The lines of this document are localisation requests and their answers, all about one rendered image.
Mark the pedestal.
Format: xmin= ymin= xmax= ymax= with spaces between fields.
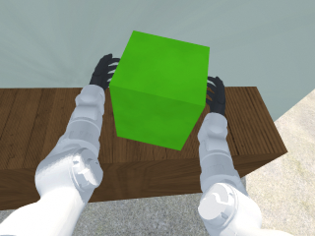
xmin=0 ymin=87 xmax=288 ymax=210

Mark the left robot upper arm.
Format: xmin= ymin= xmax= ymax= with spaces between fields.
xmin=0 ymin=147 xmax=103 ymax=236

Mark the robot right hand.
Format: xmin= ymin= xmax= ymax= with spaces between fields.
xmin=206 ymin=76 xmax=226 ymax=116

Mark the right robot forearm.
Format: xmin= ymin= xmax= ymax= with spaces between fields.
xmin=197 ymin=112 xmax=252 ymax=200

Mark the carton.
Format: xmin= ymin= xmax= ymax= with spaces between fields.
xmin=109 ymin=30 xmax=210 ymax=150

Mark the right robot upper arm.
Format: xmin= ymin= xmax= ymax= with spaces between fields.
xmin=198 ymin=183 xmax=293 ymax=236

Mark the left robot forearm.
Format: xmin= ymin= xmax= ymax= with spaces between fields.
xmin=34 ymin=85 xmax=105 ymax=185

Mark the robot left hand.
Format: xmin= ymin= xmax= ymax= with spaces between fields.
xmin=89 ymin=53 xmax=120 ymax=91

